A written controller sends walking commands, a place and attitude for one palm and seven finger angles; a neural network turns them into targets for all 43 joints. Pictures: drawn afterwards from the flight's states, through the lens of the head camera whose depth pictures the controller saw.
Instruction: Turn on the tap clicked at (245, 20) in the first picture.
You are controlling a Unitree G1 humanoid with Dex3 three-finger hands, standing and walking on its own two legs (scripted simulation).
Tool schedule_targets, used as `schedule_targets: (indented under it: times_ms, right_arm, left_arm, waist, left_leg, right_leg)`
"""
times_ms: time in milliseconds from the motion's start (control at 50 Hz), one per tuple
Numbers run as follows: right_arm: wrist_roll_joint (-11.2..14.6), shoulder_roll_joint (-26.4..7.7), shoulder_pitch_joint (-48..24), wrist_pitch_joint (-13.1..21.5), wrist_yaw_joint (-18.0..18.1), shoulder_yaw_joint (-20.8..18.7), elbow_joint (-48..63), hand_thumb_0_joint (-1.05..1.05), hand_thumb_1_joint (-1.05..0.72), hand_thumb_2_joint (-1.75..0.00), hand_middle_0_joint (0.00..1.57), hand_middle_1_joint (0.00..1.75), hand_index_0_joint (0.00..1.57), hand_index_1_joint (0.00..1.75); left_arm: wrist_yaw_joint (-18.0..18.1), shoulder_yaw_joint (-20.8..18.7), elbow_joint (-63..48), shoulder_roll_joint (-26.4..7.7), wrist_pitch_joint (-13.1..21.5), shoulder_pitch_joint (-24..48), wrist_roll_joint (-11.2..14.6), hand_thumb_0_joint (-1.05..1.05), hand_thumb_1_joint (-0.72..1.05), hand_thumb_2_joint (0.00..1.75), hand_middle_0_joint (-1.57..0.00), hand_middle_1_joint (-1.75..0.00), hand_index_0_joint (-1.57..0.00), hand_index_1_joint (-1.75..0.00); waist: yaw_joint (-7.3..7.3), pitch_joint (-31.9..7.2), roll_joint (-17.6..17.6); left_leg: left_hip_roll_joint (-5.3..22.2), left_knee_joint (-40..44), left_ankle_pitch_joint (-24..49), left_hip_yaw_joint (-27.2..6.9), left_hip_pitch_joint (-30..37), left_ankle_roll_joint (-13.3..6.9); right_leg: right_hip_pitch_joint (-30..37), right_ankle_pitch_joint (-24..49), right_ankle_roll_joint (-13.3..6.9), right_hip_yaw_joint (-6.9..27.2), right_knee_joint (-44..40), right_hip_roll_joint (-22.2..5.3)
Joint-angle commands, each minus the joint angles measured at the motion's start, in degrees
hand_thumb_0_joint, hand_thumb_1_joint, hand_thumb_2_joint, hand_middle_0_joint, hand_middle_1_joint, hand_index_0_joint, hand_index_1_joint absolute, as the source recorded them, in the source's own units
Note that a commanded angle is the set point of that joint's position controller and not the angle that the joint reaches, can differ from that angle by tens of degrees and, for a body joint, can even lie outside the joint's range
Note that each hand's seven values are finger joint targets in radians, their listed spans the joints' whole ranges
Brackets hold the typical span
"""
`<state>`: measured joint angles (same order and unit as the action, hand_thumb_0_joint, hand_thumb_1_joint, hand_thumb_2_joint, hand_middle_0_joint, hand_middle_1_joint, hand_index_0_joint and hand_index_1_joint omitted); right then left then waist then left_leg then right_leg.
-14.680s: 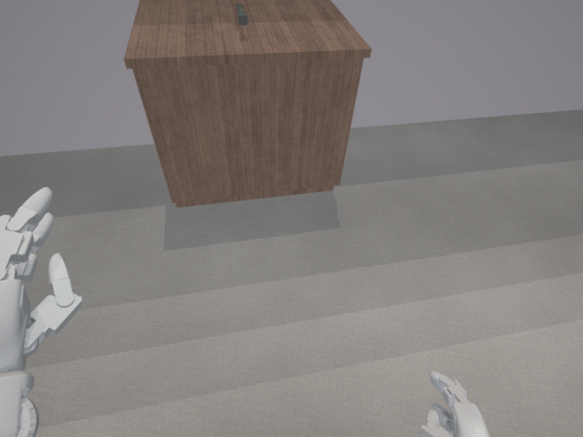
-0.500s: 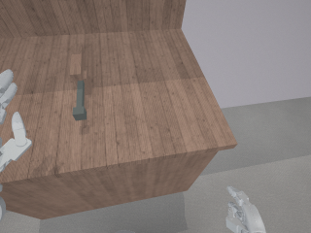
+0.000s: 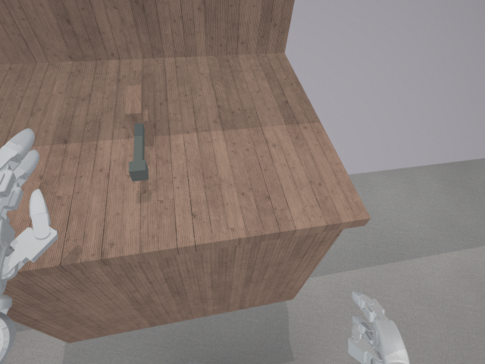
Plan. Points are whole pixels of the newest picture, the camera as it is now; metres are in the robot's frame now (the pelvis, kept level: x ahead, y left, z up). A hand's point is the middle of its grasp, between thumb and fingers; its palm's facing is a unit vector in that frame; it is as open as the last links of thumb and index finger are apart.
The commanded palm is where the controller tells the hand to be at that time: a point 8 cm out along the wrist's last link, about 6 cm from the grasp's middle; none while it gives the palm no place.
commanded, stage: look again from close up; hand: left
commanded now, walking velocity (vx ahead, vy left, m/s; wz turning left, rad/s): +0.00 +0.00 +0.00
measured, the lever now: (138, 170) +0.40 +0.23 +0.05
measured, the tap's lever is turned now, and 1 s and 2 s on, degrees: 0 0 0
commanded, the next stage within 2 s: shuffle to correct the standing spot in 0.32 s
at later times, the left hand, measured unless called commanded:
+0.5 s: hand (55, 240) +0.21 +0.24 +0.16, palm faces +0.34 -0.88 -0.34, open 7.4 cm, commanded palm +0.16 +0.27 +0.18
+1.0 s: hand (138, 219) +0.25 +0.16 +0.16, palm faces +0.21 -0.90 -0.38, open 7.4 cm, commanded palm +0.20 +0.21 +0.18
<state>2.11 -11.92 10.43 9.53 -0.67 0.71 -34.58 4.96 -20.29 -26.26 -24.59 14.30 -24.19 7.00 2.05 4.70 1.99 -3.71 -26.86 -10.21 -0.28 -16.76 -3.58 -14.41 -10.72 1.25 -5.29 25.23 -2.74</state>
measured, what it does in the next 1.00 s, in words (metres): shifts its weight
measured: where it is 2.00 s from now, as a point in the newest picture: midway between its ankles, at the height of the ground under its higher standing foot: outside the picture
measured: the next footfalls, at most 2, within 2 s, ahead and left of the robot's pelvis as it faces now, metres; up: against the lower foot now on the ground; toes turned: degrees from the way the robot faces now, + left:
none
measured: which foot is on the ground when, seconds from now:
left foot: down 0.00-1.00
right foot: down 0.00-1.00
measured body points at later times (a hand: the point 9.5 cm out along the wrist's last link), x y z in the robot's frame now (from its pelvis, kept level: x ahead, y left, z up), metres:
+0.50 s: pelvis +0.00 +0.00 +0.00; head +0.02 +0.01 +0.45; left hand +0.19 +0.29 +0.18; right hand +0.19 -0.23 -0.07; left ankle +0.04 +0.07 -0.74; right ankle +0.03 -0.14 -0.74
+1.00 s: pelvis +0.01 -0.05 +0.00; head +0.03 -0.05 +0.45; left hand +0.23 +0.21 +0.18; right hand +0.17 -0.30 -0.07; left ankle +0.04 +0.07 -0.74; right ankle +0.03 -0.14 -0.74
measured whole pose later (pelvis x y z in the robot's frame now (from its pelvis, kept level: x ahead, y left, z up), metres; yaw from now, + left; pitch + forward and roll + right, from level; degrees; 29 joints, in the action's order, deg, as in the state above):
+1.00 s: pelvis +0.01 -0.05 +0.00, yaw -6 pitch +0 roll -1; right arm 1.6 -11.7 10.7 4.3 0.8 0.6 -31.1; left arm 4.3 -20.3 -30.1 -22.7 8.3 -27.4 6.5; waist 0.1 3.1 0.4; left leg 3.1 -28.9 -13.2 2.9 -15.4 0.7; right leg -14.4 -11.0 -3.3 -1.9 25.5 4.0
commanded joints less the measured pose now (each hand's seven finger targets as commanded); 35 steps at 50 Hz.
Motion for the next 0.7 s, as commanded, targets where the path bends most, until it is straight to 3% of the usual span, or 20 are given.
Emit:
schedule_targets:
  times_ms: [0,20,100,120,180,200,220,280,300,320,400,420,500,520,580,600,620,680]
  right_arm:
    - [0.86,-8.10,-5.22,3.51,0.93,-3.34,9.11,0.00,-0.90,-0.90,0.20,0.30,0.20,0.30]
    - [0.50,-7.83,-4.28,3.30,0.93,-3.20,8.96,0.00,-0.90,-0.90,0.20,0.30,0.20,0.30]
    - [0.88,-8.31,-5.26,3.68,1.05,-3.40,9.36,0.00,-0.90,-0.90,0.20,0.30,0.20,0.30]
    - [0.55,-7.91,-4.58,3.38,1.08,-3.15,9.09,0.00,-0.90,-0.90,0.20,0.30,0.20,0.30]
    - [0.71,-8.11,-4.59,3.49,1.22,-3.32,9.29,0.00,-0.90,-0.90,0.20,0.30,0.20,0.30]
    - [0.85,-8.20,-5.52,3.53,1.30,-3.26,9.44,0.00,-0.90,-0.90,0.20,0.30,0.20,0.30]
    - [0.54,-7.93,-4.62,3.34,1.36,-3.10,9.12,0.00,-0.90,-0.90,0.20,0.30,0.20,0.30]
    - [0.67,-8.01,-4.55,3.53,1.45,-3.24,9.38,0.00,-0.90,-0.90,0.20,0.30,0.20,0.30]
    - [0.82,-8.18,-5.29,3.60,1.49,-3.27,9.39,0.00,-0.90,-0.90,0.20,0.30,0.20,0.30]
    - [0.48,-7.92,-4.61,3.42,1.52,-3.10,9.21,0.00,-0.90,-0.90,0.20,0.30,0.20,0.30]
    - [0.70,-8.05,-5.57,3.37,1.61,-3.18,9.52,0.00,-0.90,-0.90,0.20,0.30,0.20,0.30]
    - [0.37,-7.55,-4.88,3.07,1.72,-3.07,9.17,0.00,-0.90,-0.90,0.20,0.30,0.20,0.30]
    - [0.60,-7.19,-5.94,2.62,1.76,-3.22,10.16,0.00,-0.90,-0.90,0.20,0.30,0.20,0.30]
    - [0.24,-6.94,-5.54,2.16,1.67,-3.10,10.08,0.00,-0.90,-0.90,0.20,0.30,0.20,0.30]
    - [0.14,-6.64,-5.68,1.48,1.30,-3.05,11.18,0.00,-0.90,-0.90,0.20,0.30,0.20,0.30]
    - [0.16,-6.48,-6.60,1.43,1.14,-2.79,11.67,0.00,-0.90,-0.90,0.20,0.30,0.20,0.30]
    - [-0.21,-6.17,-6.30,1.02,1.03,-2.66,11.82,0.00,-0.90,-0.90,0.20,0.30,0.20,0.30]
    - [-0.30,-6.14,-6.10,0.52,0.72,-2.78,12.60,0.00,-0.90,-0.90,0.20,0.30,0.20,0.30]
  left_arm:
    - [1.14,-7.72,-10.27,-9.89,3.18,1.25,0.70,0.00,0.90,0.90,-0.20,-0.30,-0.20,-0.30]
    - [0.96,-6.04,-10.49,-8.08,3.33,1.09,0.78,0.00,0.90,0.90,-0.20,-0.30,-0.20,-0.30]
    - [1.14,-7.45,-11.99,-9.94,3.21,0.71,0.59,0.00,0.90,0.90,-0.20,-0.30,-0.20,-0.30]
    - [1.02,-5.99,-11.65,-8.41,3.24,0.92,0.70,0.00,0.90,0.90,-0.20,-0.30,-0.20,-0.30]
    - [1.14,-5.88,-12.03,-8.59,3.16,2.11,0.51,0.00,0.90,0.90,-0.20,-0.30,-0.20,-0.30]
    - [1.38,-7.42,-11.70,-10.21,2.89,1.75,0.40,0.00,0.90,0.90,-0.20,-0.30,-0.20,-0.30]
    - [1.20,-5.46,-11.94,-8.10,3.09,2.43,0.40,0.00,0.90,0.90,-0.20,-0.30,-0.20,-0.30]
    - [1.28,-5.58,-11.82,-8.21,2.85,2.84,0.27,0.00,0.90,0.90,-0.20,-0.30,-0.20,-0.30]
    - [1.47,-6.98,-12.21,-9.69,2.75,2.30,0.17,0.00,0.90,0.90,-0.20,-0.30,-0.20,-0.30]
    - [1.26,-5.29,-12.50,-7.78,2.90,2.85,0.12,0.00,0.90,0.90,-0.20,-0.30,-0.20,-0.30]
    - [1.50,-6.33,-10.54,-8.54,1.86,1.32,0.10,0.00,0.90,0.90,-0.20,-0.30,-0.20,-0.30]
    - [1.27,-4.80,-10.52,-6.63,1.92,1.97,0.12,0.00,0.90,0.90,-0.20,-0.30,-0.20,-0.30]
    - [1.22,-5.86,-10.33,-7.54,1.26,4.48,0.04,0.00,0.90,0.90,-0.20,-0.30,-0.20,-0.30]
    - [0.99,-3.75,-11.47,-5.52,1.47,6.51,-0.25,0.00,0.90,0.90,-0.20,-0.30,-0.20,-0.30]
    - [1.09,-3.55,-12.39,-5.33,0.95,8.34,-0.90,0.00,0.90,0.90,-0.20,-0.30,-0.20,-0.30]
    - [1.24,-4.70,-13.19,-6.65,0.72,8.32,-0.94,0.00,0.90,0.90,-0.20,-0.30,-0.20,-0.30]
    - [1.07,-3.57,-13.67,-5.33,0.72,8.44,-1.16,0.00,0.90,0.90,-0.20,-0.30,-0.20,-0.30]
    - [1.20,-4.41,-14.59,-5.97,-0.10,7.12,-1.44,0.00,0.90,0.90,-0.20,-0.30,-0.20,-0.30]
  waist:
    - [-0.45,-11.06,-4.93]
    - [-0.45,-11.21,-4.71]
    - [-0.43,-11.48,-5.40]
    - [-0.44,-11.11,-4.65]
    - [-0.68,-9.34,-5.73]
    - [-0.59,-9.49,-5.99]
    - [-0.72,-9.53,-5.62]
    - [-0.73,-9.55,-5.52]
    - [-0.64,-10.63,-5.85]
    - [-0.63,-10.88,-5.39]
    - [-0.57,-10.25,-4.15]
    - [-0.62,-10.57,-3.59]
    - [-0.62,-9.51,-3.77]
    - [-0.79,-9.74,-5.52]
    - [-0.57,-9.25,-7.26]
    - [-0.43,-9.67,-8.71]
    - [-0.37,-10.07,-9.18]
    - [-0.28,-10.77,-8.64]
  left_leg:
    - [7.77,6.95,-1.40,-9.12,3.55,4.03]
    - [7.88,7.02,-1.50,-8.79,2.86,3.89]
    - [7.80,6.93,-0.10,-9.21,3.83,3.99]
    - [7.94,7.15,-0.72,-9.03,3.10,3.87]
    - [8.06,7.45,-3.39,-9.65,1.98,3.77]
    - [7.93,7.58,-3.53,-9.53,2.83,3.67]
    - [8.11,7.80,-4.45,-9.43,2.16,3.56]
    - [8.16,7.87,-4.61,-9.72,2.42,3.59]
    - [8.10,7.72,-3.36,-9.59,3.79,3.66]
    - [8.33,7.95,-3.03,-9.36,3.39,3.63]
    - [7.89,7.34,-2.53,-8.77,4.47,3.58]
    - [8.33,7.40,-2.37,-8.16,4.66,3.68]
    - [10.56,8.77,-3.28,-8.59,5.77,4.24]
    - [11.54,9.58,-4.75,-8.64,5.21,4.24]
    - [13.62,10.75,-6.95,-9.03,4.03,3.72]
    - [14.21,11.23,-7.14,-9.15,4.71,3.70]
    - [14.87,11.16,-7.29,-8.77,4.22,3.37]
    - [14.57,8.72,-4.85,-6.77,4.31,2.90]
  right_leg:
    - [3.63,-0.74,-1.97,5.31,-3.86,-3.90]
    - [4.46,-0.31,-1.86,4.71,-3.91,-3.92]
    - [4.44,0.03,-1.87,5.09,-3.64,-3.87]
    - [4.61,-0.17,-1.79,4.67,-3.97,-3.87]
    - [3.67,-1.99,-1.95,5.13,-4.46,-3.99]
    - [3.34,-2.14,-1.84,5.42,-4.70,-3.83]
    - [3.85,-2.33,-1.85,4.86,-4.72,-3.74]
    - [3.80,-2.28,-1.97,5.36,-4.77,-3.75]
    - [4.03,-1.68,-1.90,5.37,-4.56,-3.60]
    - [4.79,-1.01,-1.83,4.82,-4.27,-3.42]
    - [3.94,-0.50,-1.93,6.01,-5.62,-3.77]
    - [4.05,0.12,-1.82,5.84,-5.60,-3.38]
    - [1.42,-0.41,-1.47,6.91,-4.06,-1.60]
    - [1.67,-0.94,-1.44,6.60,-3.23,-1.05]
    - [1.85,-0.88,-1.23,6.93,-1.17,-0.08]
    - [1.62,-1.11,-1.11,6.82,-0.05,0.32]
    - [2.18,-0.69,-1.09,6.50,0.33,0.60]
    - [3.08,1.32,-1.39,7.11,-1.29,-0.05]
